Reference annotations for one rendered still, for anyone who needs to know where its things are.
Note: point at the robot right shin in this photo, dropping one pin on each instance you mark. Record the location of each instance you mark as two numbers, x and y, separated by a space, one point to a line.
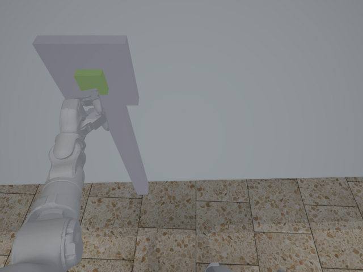
213 264

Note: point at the button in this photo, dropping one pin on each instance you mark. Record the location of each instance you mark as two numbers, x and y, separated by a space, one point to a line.
92 78

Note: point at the panel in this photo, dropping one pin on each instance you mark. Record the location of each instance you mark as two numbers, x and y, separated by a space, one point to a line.
64 54

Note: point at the left robot hand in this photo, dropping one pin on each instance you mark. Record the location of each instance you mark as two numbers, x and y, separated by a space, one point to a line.
74 118

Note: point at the robot left upper arm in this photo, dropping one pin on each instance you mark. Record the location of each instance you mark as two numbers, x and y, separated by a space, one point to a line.
52 245

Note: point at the left robot forearm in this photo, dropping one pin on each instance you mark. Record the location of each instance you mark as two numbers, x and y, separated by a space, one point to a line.
63 188

